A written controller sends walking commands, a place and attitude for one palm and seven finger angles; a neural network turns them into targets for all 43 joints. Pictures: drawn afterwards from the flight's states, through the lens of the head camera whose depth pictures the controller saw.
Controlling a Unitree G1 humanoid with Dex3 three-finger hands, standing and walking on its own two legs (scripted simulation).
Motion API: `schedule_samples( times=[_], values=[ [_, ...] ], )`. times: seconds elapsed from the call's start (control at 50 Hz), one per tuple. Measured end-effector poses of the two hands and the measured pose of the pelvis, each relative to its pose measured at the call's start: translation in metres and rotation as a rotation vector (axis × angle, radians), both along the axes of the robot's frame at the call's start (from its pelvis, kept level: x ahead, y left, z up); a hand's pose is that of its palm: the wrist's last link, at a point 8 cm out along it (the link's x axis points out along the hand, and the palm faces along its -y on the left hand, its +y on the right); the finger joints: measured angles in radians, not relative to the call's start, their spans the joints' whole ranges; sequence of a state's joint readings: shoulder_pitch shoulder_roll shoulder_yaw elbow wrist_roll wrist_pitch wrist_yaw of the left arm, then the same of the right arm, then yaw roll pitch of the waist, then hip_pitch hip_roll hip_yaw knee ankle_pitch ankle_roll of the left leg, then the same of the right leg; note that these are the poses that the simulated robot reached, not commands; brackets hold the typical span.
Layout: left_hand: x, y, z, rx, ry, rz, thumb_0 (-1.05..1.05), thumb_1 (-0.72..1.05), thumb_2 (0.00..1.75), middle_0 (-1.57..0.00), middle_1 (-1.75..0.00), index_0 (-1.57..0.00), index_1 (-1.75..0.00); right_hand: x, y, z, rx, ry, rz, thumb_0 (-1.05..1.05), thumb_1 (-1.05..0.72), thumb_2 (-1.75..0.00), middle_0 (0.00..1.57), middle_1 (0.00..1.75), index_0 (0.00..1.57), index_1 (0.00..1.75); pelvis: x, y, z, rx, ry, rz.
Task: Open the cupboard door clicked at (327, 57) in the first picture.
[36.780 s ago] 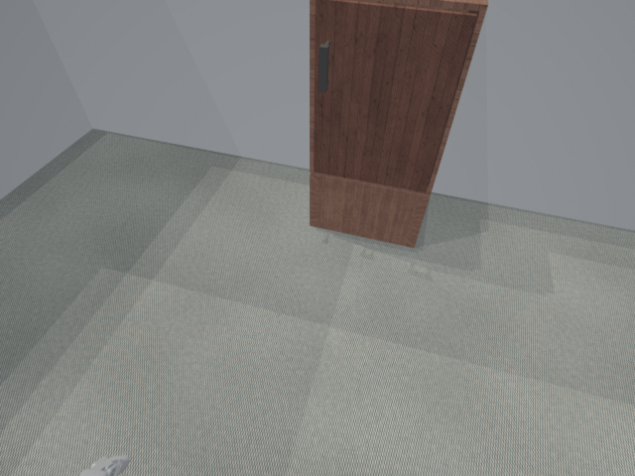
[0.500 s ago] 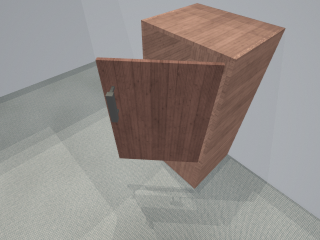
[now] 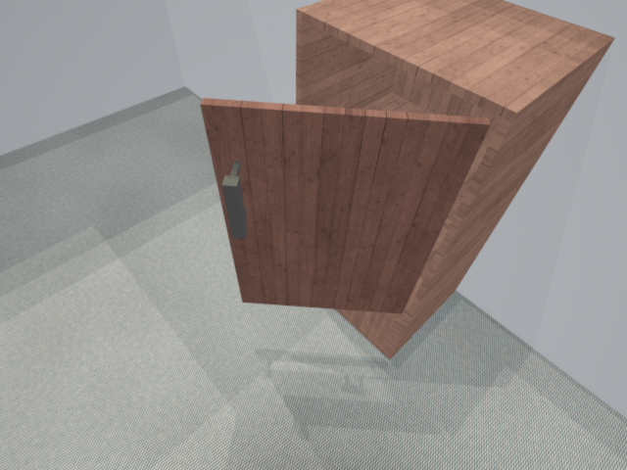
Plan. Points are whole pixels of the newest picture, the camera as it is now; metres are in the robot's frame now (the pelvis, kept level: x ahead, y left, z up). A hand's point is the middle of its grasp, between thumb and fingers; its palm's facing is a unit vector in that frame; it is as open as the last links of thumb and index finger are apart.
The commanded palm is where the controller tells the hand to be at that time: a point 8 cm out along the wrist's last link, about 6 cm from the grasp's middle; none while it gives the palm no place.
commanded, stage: come to a stop and stand still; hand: left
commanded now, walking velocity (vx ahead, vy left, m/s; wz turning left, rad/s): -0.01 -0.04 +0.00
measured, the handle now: (238, 200) +0.54 +0.18 -0.01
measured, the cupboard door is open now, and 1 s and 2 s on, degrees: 43 43 43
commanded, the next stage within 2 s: look again from close up in 0.50 s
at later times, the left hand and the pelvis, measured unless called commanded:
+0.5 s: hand out of the picture +0.02 +0.18 -0.17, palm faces +0.01 -0.98 -0.20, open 7.3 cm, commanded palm none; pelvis -0.01 +0.00 +0.00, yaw +1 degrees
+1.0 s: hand out of the picture +0.02 +0.17 -0.17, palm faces +0.03 -0.99 -0.15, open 7.3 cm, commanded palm none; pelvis +0.03 +0.00 +0.01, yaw +1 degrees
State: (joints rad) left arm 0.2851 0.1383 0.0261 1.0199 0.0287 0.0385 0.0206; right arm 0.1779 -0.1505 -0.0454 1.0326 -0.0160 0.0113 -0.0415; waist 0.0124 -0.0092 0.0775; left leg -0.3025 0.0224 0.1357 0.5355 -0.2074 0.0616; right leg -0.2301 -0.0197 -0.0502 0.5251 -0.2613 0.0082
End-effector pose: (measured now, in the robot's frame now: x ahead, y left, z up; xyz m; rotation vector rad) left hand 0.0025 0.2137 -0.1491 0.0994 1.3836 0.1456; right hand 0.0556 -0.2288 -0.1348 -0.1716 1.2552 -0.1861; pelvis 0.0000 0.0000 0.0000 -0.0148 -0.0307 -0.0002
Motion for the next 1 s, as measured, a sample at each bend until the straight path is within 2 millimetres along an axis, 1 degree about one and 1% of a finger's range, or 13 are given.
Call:
schedule_samples(
  times=[0.06, 0.12, 0.2, 0.3, 0.38, 0.48, 0.56, 0.66, 0.8, 0.88, 1.0],
  values=[
    [0.000, -0.001, 0.002, 0.010, -0.013, -0.017, 0.00, 0.91, 0.90, -0.20, -0.30, -0.20, -0.30, -0.004, -0.004, -0.001, 0.008, -0.009, -0.015, 0.01, -0.93, -0.90, 0.20, 0.30, 0.20, 0.30, -0.006, -0.003, 0.000, -0.004, 0.001, -0.005],
    [0.000, -0.001, 0.001, 0.025, -0.029, -0.037, 0.00, 0.91, 0.90, -0.20, -0.30, -0.20, -0.30, -0.011, -0.008, -0.001, 0.013, -0.018, -0.016, 0.01, -0.93, -0.90, 0.20, 0.30, 0.20, 0.30, -0.009, -0.006, -0.002, -0.008, -0.002, -0.006],
    [0.009, 0.005, 0.001, 0.043, -0.090, -0.045, 0.00, 0.91, 0.90, -0.20, -0.30, -0.20, -0.30, -0.023, -0.010, -0.003, 0.014, -0.037, -0.005, 0.01, -0.92, -0.90, 0.20, 0.30, 0.20, 0.30, -0.009, -0.005, -0.006, -0.010, -0.011, 0.009],
    [0.019, 0.013, 0.009, 0.070, -0.161, -0.046, 0.00, 0.91, 0.90, -0.20, -0.30, -0.20, -0.30, -0.037, -0.007, -0.008, 0.033, -0.015, 0.010, 0.01, -0.91, -0.90, 0.20, 0.30, 0.20, 0.30, -0.010, -0.004, -0.007, -0.007, -0.005, 0.020],
    [0.017, 0.015, 0.012, 0.075, -0.163, -0.045, 0.00, 0.91, 0.90, -0.20, -0.30, -0.20, -0.30, -0.046, -0.002, -0.009, 0.046, 0.016, 0.018, 0.01, -0.92, -0.90, 0.20, 0.30, 0.20, 0.30, -0.011, -0.005, -0.005, 0.000, 0.006, 0.019],
    [0.009, 0.013, 0.008, 0.055, -0.113, -0.050, 0.00, 0.91, 0.90, -0.20, -0.30, -0.20, -0.30, -0.057, 0.003, -0.006, 0.051, 0.051, 0.012, 0.01, -0.92, -0.90, 0.20, 0.30, 0.20, 0.30, -0.009, -0.003, -0.003, 0.001, 0.015, 0.015],
    [0.004, 0.009, 0.006, 0.032, -0.078, -0.044, 0.00, 0.91, 0.90, -0.20, -0.30, -0.20, -0.30, -0.060, 0.007, -0.003, 0.052, 0.084, 0.014, 0.01, -0.91, -0.90, 0.20, 0.30, 0.20, 0.30, -0.005, -0.002, 0.000, 0.000, 0.024, 0.017],
    [-0.002, 0.004, 0.005, 0.010, -0.042, -0.028, 0.00, 0.91, 0.90, -0.20, -0.30, -0.20, -0.30, -0.054, 0.010, 0.000, 0.047, 0.109, 0.027, 0.01, -0.91, -0.90, 0.20, 0.30, 0.20, 0.30, 0.002, 0.000, 0.002, 0.000, 0.031, 0.021],
    [-0.004, 0.000, 0.004, -0.007, 0.002, -0.017, 0.00, 0.91, 0.90, -0.20, -0.30, -0.20, -0.30, -0.030, 0.006, 0.003, 0.027, 0.092, 0.037, 0.02, -0.92, -0.90, 0.20, 0.30, 0.20, 0.30, 0.014, 0.002, 0.005, 0.002, 0.032, 0.021],
    [0.000, 0.000, 0.004, -0.008, 0.011, -0.016, 0.00, 0.91, 0.90, -0.20, -0.30, -0.20, -0.30, -0.015, 0.004, 0.005, 0.016, 0.070, 0.042, 0.02, -0.93, -0.90, 0.20, 0.30, 0.20, 0.30, 0.021, 0.003, 0.006, 0.004, 0.029, 0.020],
    [0.013, 0.003, 0.004, -0.002, 0.000, -0.017, 0.00, 0.91, 0.90, -0.20, -0.30, -0.20, -0.30, 0.005, 0.003, 0.007, 0.008, 0.043, 0.048, 0.01, -0.93, -0.90, 0.20, 0.30, 0.20, 0.30, 0.030, 0.003, 0.007, 0.006, 0.023, 0.017]
  ],
)
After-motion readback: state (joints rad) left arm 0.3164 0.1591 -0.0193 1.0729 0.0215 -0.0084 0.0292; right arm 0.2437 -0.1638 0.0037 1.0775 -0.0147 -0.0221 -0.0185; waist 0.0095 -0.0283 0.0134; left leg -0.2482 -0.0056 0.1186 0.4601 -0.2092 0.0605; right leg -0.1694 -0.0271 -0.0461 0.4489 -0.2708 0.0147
